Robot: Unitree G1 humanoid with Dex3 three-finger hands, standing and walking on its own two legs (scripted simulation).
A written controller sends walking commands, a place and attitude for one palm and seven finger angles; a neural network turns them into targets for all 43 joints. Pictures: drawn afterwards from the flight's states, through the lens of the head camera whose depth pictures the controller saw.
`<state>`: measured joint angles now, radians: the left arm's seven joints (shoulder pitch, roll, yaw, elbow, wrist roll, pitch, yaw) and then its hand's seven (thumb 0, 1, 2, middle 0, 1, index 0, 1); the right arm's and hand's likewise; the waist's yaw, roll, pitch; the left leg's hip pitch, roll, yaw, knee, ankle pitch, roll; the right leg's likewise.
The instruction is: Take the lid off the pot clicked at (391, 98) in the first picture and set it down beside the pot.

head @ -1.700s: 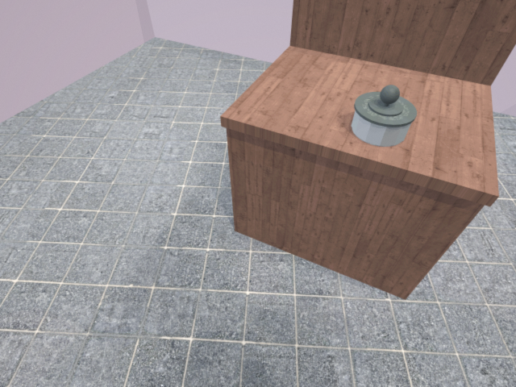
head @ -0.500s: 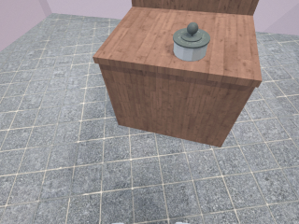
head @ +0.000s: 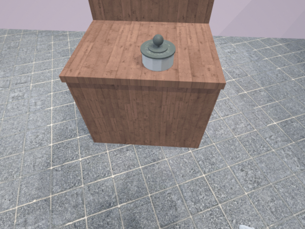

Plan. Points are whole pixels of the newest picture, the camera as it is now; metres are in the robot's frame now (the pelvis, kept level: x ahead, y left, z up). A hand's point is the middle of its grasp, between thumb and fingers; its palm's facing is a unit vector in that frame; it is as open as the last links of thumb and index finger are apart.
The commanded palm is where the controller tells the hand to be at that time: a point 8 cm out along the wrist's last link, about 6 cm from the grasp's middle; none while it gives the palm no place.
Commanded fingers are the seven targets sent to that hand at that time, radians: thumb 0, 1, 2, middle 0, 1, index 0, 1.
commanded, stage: walk to a spot facing it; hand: left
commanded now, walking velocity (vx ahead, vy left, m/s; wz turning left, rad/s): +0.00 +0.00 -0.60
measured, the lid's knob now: (158, 40) +0.91 +0.08 +0.02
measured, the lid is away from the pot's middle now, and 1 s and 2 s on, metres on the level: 0.00 0.00 0.00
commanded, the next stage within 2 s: turn to face it in 0.48 s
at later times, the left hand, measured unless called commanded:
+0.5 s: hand (113, 199) +0.23 +0.16 -0.18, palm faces -0.38 -0.91 -0.17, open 7.4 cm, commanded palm none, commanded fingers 0.00 0.90 0.90 -0.20 -0.30 -0.20 -0.30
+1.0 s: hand (125, 186) +0.28 +0.14 -0.19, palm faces -0.23 -0.96 -0.15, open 7.3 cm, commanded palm none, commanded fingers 0.00 0.90 0.90 -0.20 -0.30 -0.20 -0.30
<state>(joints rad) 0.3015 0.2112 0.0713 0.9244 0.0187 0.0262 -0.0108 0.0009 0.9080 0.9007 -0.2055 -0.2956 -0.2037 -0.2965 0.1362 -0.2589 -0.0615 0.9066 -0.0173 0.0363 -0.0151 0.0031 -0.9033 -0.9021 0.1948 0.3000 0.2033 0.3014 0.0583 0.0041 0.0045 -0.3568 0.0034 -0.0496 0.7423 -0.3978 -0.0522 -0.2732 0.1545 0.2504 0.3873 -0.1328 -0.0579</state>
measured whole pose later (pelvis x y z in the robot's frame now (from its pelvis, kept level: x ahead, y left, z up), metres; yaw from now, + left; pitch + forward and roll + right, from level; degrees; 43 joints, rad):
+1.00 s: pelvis +0.13 +0.00 -0.02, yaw -16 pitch -1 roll -1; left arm 0.16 0.18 0.06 0.94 0.01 0.03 0.02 0.00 0.91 0.90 -0.20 -0.30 -0.20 -0.30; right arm 0.30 -0.13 -0.03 1.00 -0.03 0.03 0.00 0.00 -0.91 -0.90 0.20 0.30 0.20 0.30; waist -0.04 -0.05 0.03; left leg -0.34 0.03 0.09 0.68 -0.33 0.04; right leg -0.32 -0.05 -0.14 0.83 -0.50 0.01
